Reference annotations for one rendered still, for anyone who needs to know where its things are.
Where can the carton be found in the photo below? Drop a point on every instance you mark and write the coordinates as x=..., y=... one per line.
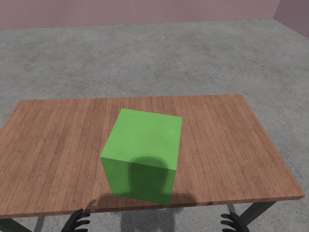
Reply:
x=140, y=156

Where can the table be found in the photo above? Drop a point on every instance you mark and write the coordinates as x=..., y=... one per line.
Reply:
x=50, y=157

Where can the robot left hand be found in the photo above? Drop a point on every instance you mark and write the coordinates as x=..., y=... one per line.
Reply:
x=73, y=222

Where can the robot right hand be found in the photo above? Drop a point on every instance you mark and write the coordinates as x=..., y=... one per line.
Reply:
x=237, y=223

